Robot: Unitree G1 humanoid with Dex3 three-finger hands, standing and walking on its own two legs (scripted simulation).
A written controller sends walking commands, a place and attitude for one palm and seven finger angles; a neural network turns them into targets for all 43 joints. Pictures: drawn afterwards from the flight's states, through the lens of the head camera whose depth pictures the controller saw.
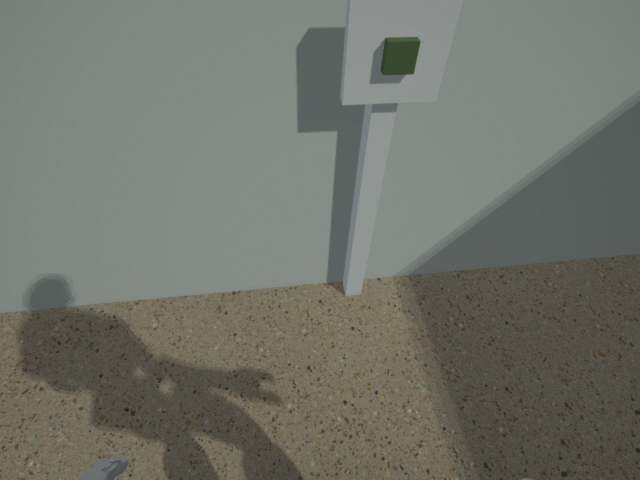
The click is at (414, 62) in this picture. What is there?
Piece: button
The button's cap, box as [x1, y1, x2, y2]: [381, 37, 420, 74]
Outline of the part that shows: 385,38 381,64 382,73 413,73 420,41 418,38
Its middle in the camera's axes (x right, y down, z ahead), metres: +0.15 -0.36 +0.76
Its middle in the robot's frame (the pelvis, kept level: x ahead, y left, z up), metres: +0.84 -0.11 +0.15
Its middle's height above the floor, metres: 0.92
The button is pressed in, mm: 0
